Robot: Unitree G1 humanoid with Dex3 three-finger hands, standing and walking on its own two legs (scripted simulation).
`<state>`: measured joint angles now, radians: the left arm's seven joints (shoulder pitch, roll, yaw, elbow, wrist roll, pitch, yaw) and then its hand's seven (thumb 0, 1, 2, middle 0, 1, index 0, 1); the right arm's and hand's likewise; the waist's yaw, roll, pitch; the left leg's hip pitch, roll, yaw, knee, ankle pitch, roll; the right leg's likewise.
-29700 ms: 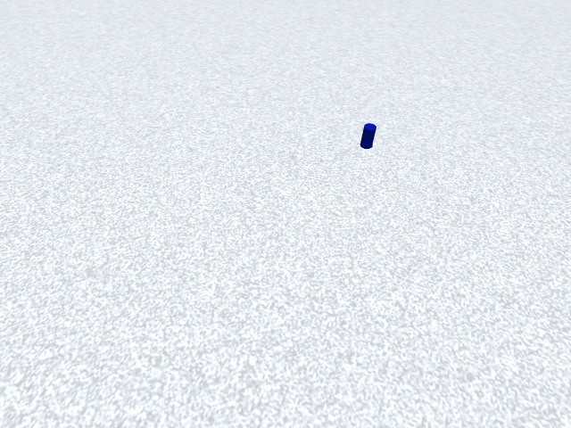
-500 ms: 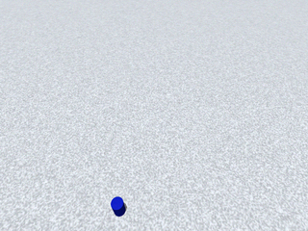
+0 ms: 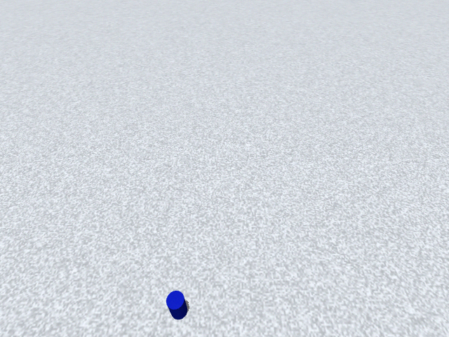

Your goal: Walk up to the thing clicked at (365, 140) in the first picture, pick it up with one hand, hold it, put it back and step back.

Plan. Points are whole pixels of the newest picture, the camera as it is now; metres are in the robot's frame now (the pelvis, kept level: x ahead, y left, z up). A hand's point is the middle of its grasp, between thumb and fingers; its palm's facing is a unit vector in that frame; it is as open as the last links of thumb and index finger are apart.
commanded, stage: stand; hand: left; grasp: from the side
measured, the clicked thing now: (177, 305) +0.40 +0.21 -0.71
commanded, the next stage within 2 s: step back in 1.34 s
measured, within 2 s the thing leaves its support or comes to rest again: neither
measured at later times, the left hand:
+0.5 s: hand out of the picture +0.07 +0.25 -0.16, palm faces -0.02 -0.94 -0.34, open 7.4 cm
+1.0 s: hand out of the picture +0.10 +0.24 -0.16, palm faces -0.02 -0.94 -0.33, open 7.4 cm
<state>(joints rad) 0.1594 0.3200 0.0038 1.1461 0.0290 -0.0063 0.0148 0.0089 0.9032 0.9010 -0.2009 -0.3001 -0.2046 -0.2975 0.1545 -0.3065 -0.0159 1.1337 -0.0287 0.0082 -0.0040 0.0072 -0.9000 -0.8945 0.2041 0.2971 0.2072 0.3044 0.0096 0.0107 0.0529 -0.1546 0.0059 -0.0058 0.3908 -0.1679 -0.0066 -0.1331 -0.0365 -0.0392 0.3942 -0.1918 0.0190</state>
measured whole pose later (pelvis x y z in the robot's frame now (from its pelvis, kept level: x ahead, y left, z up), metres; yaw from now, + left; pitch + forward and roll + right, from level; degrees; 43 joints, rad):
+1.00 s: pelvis +0.03 +0.00 +0.00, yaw -1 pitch -2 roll +0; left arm 0.11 0.32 0.01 1.17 0.02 -0.01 0.00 0.01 0.90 0.90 -0.20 -0.30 -0.20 -0.30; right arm 0.10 -0.33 0.00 1.16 -0.02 -0.01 -0.01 0.01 -0.90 -0.89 0.20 0.30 0.21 0.30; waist 0.00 0.00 0.05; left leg -0.12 0.01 0.00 0.32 -0.17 -0.01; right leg -0.10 -0.03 -0.03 0.33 -0.19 0.02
